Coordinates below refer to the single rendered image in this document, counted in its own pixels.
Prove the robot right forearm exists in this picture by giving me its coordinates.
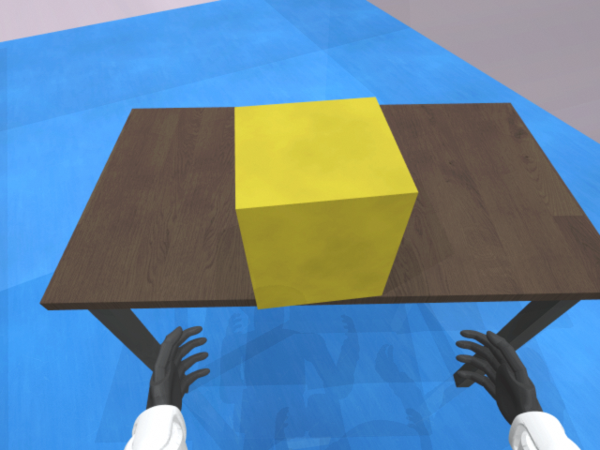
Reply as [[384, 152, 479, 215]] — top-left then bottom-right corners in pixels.
[[509, 412, 580, 450]]

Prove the table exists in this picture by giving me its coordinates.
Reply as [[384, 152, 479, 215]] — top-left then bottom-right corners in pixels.
[[40, 103, 600, 393]]

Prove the left robot hand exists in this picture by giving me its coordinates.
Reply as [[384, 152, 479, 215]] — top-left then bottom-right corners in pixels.
[[146, 326, 210, 412]]

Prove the right robot hand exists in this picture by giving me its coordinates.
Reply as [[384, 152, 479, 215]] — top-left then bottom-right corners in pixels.
[[456, 330, 543, 425]]

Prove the robot left forearm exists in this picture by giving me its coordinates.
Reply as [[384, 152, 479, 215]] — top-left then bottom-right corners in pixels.
[[124, 405, 188, 450]]

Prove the carton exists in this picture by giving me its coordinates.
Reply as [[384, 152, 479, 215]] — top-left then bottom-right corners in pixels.
[[234, 97, 418, 309]]

